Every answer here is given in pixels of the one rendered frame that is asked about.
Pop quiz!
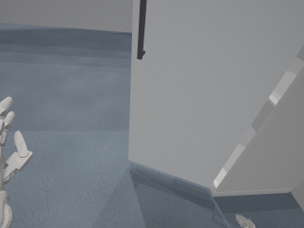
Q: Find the handle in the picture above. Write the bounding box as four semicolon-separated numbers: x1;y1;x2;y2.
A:
137;0;147;60

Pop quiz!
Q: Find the robot left forearm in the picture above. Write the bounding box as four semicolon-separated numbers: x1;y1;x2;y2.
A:
0;190;14;228

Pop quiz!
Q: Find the right robot hand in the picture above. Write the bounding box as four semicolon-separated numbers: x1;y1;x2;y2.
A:
236;214;256;228

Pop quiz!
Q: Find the left robot hand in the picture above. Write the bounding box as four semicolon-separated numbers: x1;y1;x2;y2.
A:
0;96;33;191

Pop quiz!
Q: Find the fridge door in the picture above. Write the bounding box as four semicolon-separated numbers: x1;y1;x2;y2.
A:
128;0;304;188

